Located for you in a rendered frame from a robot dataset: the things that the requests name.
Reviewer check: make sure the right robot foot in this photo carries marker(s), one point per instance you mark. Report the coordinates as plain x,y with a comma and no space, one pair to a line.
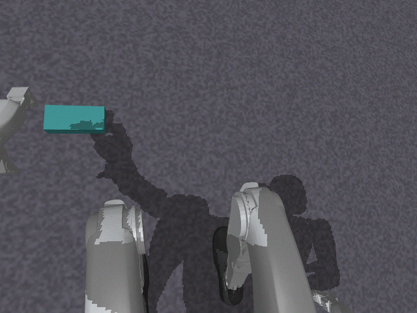
220,255

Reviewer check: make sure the right robot hand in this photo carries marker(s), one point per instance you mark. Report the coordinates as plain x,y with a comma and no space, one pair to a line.
330,302

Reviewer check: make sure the small box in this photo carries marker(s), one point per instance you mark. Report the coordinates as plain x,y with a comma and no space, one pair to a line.
61,119

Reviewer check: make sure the left robot hand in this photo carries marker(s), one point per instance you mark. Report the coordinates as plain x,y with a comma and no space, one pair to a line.
12,117

